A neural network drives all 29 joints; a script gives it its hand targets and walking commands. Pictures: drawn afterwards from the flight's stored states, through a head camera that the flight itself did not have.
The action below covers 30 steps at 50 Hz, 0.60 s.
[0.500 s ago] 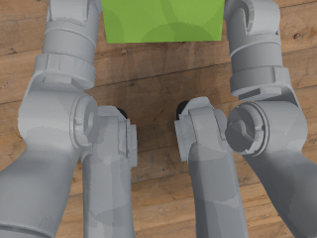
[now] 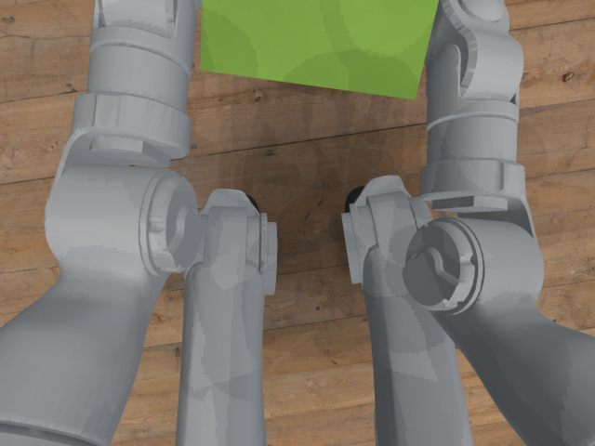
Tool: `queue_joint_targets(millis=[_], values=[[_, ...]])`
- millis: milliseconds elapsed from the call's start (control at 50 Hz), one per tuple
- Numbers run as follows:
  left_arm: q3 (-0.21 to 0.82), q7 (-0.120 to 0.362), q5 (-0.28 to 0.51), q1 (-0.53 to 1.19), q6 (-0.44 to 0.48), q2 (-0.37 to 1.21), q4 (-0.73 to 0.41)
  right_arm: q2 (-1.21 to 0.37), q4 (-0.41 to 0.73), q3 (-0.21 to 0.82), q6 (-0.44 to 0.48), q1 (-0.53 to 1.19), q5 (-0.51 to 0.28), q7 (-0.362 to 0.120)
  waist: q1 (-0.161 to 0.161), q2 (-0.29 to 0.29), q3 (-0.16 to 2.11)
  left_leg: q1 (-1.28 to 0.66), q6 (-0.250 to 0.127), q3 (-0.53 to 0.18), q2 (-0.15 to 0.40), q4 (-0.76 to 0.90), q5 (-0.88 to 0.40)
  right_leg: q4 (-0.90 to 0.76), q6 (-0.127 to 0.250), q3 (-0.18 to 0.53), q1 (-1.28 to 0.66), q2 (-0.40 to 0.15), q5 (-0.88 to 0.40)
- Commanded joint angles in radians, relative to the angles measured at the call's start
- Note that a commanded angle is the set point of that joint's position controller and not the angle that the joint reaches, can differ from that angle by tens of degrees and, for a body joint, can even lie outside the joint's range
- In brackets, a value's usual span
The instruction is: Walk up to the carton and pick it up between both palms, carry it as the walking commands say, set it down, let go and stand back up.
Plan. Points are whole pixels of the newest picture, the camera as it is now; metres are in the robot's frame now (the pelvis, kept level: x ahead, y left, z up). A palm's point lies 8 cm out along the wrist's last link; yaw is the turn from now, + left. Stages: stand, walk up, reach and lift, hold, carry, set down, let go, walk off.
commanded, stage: reach and lift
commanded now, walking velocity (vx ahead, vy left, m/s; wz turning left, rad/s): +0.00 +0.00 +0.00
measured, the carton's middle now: out of the picture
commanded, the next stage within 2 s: none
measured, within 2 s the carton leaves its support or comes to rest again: neither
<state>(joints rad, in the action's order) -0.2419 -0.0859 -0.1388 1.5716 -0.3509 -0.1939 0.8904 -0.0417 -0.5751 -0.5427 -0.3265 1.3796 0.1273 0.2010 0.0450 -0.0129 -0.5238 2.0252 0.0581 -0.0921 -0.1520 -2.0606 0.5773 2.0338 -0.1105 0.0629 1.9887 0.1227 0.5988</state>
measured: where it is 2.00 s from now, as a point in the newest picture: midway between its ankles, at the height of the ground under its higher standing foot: (304, 259)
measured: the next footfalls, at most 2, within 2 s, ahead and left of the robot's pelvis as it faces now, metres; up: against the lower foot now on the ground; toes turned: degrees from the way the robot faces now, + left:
none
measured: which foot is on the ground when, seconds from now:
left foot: down 0.00-1.00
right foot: down 0.00-1.00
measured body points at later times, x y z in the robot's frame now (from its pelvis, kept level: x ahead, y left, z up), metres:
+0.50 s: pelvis -0.01 +0.00 +0.04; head +0.36 +0.01 +0.29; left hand +0.57 +0.10 -0.10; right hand +0.52 -0.15 -0.10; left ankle +0.12 +0.12 -0.39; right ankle +0.12 -0.14 -0.39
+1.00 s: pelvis -0.02 +0.00 +0.09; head +0.33 +0.00 +0.36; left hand +0.55 +0.09 -0.03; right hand +0.50 -0.16 -0.03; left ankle +0.12 +0.12 -0.39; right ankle +0.12 -0.14 -0.39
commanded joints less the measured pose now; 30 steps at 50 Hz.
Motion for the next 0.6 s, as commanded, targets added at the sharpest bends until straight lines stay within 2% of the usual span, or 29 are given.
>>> queue_joint_targets(millis=[0,20,40,60,80,100,120,140,160,180,200,220,240,260,280,300,320,340,360,380,400,420,440,460,480,500,520,540,580], values=[[0.457,0.225,0.218,0.597,0.053,1.130,-0.089,-0.840,0.062,0.704,0.012,0.898,-0.172,-0.275,0.121,-0.097,2.006,-0.752,-0.009,0.142,-0.006,0.157,-0.428,-0.127,0.060,-0.198,-0.611,0.040,-0.432],[0.501,0.211,0.241,0.662,0.061,1.123,-0.289,-0.887,0.191,0.748,0.010,0.927,-0.217,-0.269,0.091,-0.085,2.225,-0.912,-0.009,0.140,-0.025,0.161,-0.525,-0.137,0.051,-0.188,-0.750,0.055,-0.509],[0.493,0.196,0.233,0.657,0.061,1.106,-0.255,-0.887,0.101,0.738,-0.001,0.901,-0.222,-0.273,0.081,-0.104,2.160,-0.877,-0.008,0.139,-0.015,0.162,-0.511,-0.126,0.059,-0.197,-0.688,0.050,-0.475],[0.509,0.188,0.243,0.651,0.052,1.087,-0.220,-0.876,0.096,0.748,0.001,0.877,-0.216,-0.269,0.096,-0.077,2.178,-0.900,-0.005,0.137,-0.012,0.172,-0.505,-0.138,0.052,-0.196,-0.695,0.043,-0.466],[0.496,0.182,0.219,0.614,0.042,1.093,-0.219,-0.879,0.145,0.752,-0.004,0.888,-0.223,-0.275,0.068,-0.097,2.193,-0.931,-0.006,0.136,-0.014,0.184,-0.510,-0.142,0.053,-0.200,-0.681,0.048,-0.459],[0.443,0.182,0.176,0.554,0.031,1.088,-0.115,-0.851,0.078,0.710,-0.011,0.886,-0.202,-0.276,0.079,-0.084,2.039,-0.852,-0.012,0.143,-0.009,0.192,-0.432,-0.164,0.050,-0.201,-0.613,0.049,-0.380],[0.447,0.185,0.180,0.568,0.028,1.126,-0.143,-0.893,0.083,0.724,-0.015,0.866,-0.197,-0.278,0.057,-0.090,2.081,-0.867,-0.011,0.152,-0.013,0.204,-0.426,-0.175,0.050,-0.189,-0.660,0.046,-0.389],[0.406,0.185,0.150,0.527,0.026,1.126,-0.075,-0.891,-0.015,0.685,-0.030,0.827,-0.165,-0.293,0.046,-0.085,1.961,-0.795,-0.014,0.145,-0.009,0.214,-0.360,-0.173,0.058,-0.192,-0.585,0.042,-0.320],[0.425,0.193,0.150,0.517,0.025,1.131,-0.142,-0.901,0.070,0.716,-0.028,0.845,-0.182,-0.295,0.044,-0.076,2.058,-0.855,-0.015,0.155,-0.016,0.217,-0.412,-0.190,0.054,-0.189,-0.654,0.060,-0.366],[0.410,0.195,0.145,0.547,0.028,1.122,-0.140,-0.936,-0.004,0.698,-0.039,0.793,-0.153,-0.296,0.056,-0.060,1.996,-0.787,-0.011,0.160,-0.016,0.228,-0.389,-0.204,0.051,-0.191,-0.633,0.057,-0.356],[0.373,0.201,0.107,0.503,0.024,1.130,-0.072,-0.931,-0.041,0.670,-0.037,0.796,-0.143,-0.304,0.034,-0.080,1.936,-0.744,-0.020,0.163,-0.009,0.231,-0.332,-0.197,0.047,-0.190,-0.600,0.045,-0.312],[0.394,0.202,0.117,0.477,0.022,1.155,-0.139,-0.975,0.064,0.719,-0.037,0.820,-0.171,-0.305,0.015,-0.037,2.078,-0.810,-0.021,0.174,-0.025,0.236,-0.412,-0.213,0.035,-0.194,-0.680,0.062,-0.381],[0.373,0.214,0.105,0.444,0.015,1.163,-0.040,-0.939,0.010,0.688,-0.033,0.814,-0.142,-0.302,0.042,-0.047,1.991,-0.726,-0.025,0.172,-0.020,0.234,-0.348,-0.207,0.043,-0.190,-0.627,0.055,-0.334],[0.402,0.222,0.124,0.470,0.018,1.170,-0.140,-0.981,0.064,0.715,-0.041,0.771,-0.151,-0.304,0.039,-0.038,2.112,-0.798,-0.022,0.174,-0.027,0.246,-0.408,-0.224,0.040,-0.182,-0.727,0.063,-0.398],[0.405,0.225,0.135,0.459,0.022,1.155,-0.107,-0.996,0.011,0.714,-0.047,0.756,-0.150,-0.303,0.055,-0.026,2.077,-0.766,-0.024,0.171,-0.022,0.249,-0.394,-0.223,0.038,-0.184,-0.717,0.054,-0.398],[0.449,0.226,0.165,0.531,0.025,1.178,-0.228,-1.004,0.074,0.733,-0.048,0.774,-0.171,-0.294,0.063,-0.041,2.204,-0.866,-0.021,0.179,-0.027,0.246,-0.464,-0.234,0.033,-0.179,-0.785,0.062,-0.462],[0.416,0.234,0.136,0.484,0.014,1.157,-0.112,-0.965,0.002,0.697,-0.046,0.744,-0.126,-0.295,0.063,-0.051,2.027,-0.748,-0.027,0.166,-0.016,0.259,-0.397,-0.235,0.041,-0.174,-0.672,0.053,-0.393],[0.452,0.239,0.145,0.479,0.010,1.183,-0.168,-0.979,0.071,0.721,-0.045,0.748,-0.129,-0.296,0.087,-0.030,2.141,-0.824,-0.027,0.167,-0.023,0.270,-0.422,-0.255,0.038,-0.180,-0.755,0.059,-0.437],[0.430,0.237,0.141,0.469,0.012,1.184,-0.144,-1.007,-0.005,0.697,-0.052,0.722,-0.124,-0.296,0.075,-0.041,2.089,-0.784,-0.030,0.162,-0.025,0.272,-0.384,-0.243,0.042,-0.178,-0.719,0.050,-0.397],[0.460,0.238,0.159,0.510,0.013,1.184,-0.205,-0.975,0.072,0.729,-0.047,0.755,-0.138,-0.299,0.080,-0.040,2.143,-0.835,-0.026,0.152,-0.022,0.282,-0.418,-0.261,0.041,-0.181,-0.747,0.056,-0.424],[0.462,0.234,0.174,0.519,0.013,1.201,-0.223,-0.996,0.070,0.747,-0.054,0.740,-0.143,-0.297,0.078,-0.038,2.178,-0.837,-0.020,0.164,-0.028,0.292,-0.420,-0.270,0.044,-0.181,-0.768,0.064,-0.429],[0.499,0.231,0.192,0.535,0.014,1.163,-0.255,-0.991,0.154,0.792,-0.052,0.805,-0.178,-0.292,0.060,-0.011,2.246,-0.876,-0.025,0.162,-0.024,0.289,-0.443,-0.270,0.030,-0.180,-0.810,0.060,-0.460],[0.499,0.231,0.199,0.554,0.007,1.162,-0.256,-0.975,0.132,0.766,-0.054,0.790,-0.162,-0.285,0.078,-0.049,2.197,-0.822,-0.031,0.161,-0.032,0.300,-0.425,-0.277,0.039,-0.166,-0.813,0.054,-0.455],[0.498,0.229,0.205,0.562,0.003,1.164,-0.234,-0.975,0.088,0.765,-0.061,0.763,-0.158,-0.281,0.103,-0.003,2.215,-0.838,-0.030,0.160,-0.022,0.301,-0.400,-0.287,0.036,-0.175,-0.832,0.056,-0.424],[0.476,0.230,0.188,0.550,-0.001,1.158,-0.202,-0.951,0.104,0.755,-0.057,0.807,-0.155,-0.276,0.085,-0.015,2.150,-0.807,-0.029,0.161,-0.020,0.309,-0.386,-0.298,0.035,-0.179,-0.788,0.051,-0.407],[0.495,0.230,0.197,0.548,0.000,1.169,-0.253,-0.967,0.141,0.774,-0.056,0.799,-0.162,-0.277,0.089,-0.024,2.227,-0.864,-0.027,0.162,-0.027,0.314,-0.400,-0.303,0.039,-0.174,-0.821,0.059,-0.415],[0.499,0.222,0.195,0.574,0.001,1.132,-0.258,-0.990,0.115,0.774,-0.062,0.795,-0.173,-0.277,0.061,-0.042,2.210,-0.857,-0.026,0.162,-0.025,0.317,-0.368,-0.297,0.039,-0.164,-0.804,0.054,-0.387],[0.466,0.224,0.168,0.567,-0.010,1.124,-0.188,-0.952,0.065,0.732,-0.067,0.807,-0.150,-0.279,0.086,-0.028,2.120,-0.802,-0.029,0.159,-0.021,0.327,-0.314,-0.312,0.039,-0.175,-0.758,0.048,-0.336],[0.504,0.218,0.194,0.570,-0.017,1.163,-0.281,-0.978,0.132,0.765,-0.077,0.807,-0.180,-0.283,0.068,-0.057,2.283,-0.961,-0.021,0.153,-0.027,0.358,-0.383,-0.327,0.039,-0.179,-0.811,0.058,-0.381]])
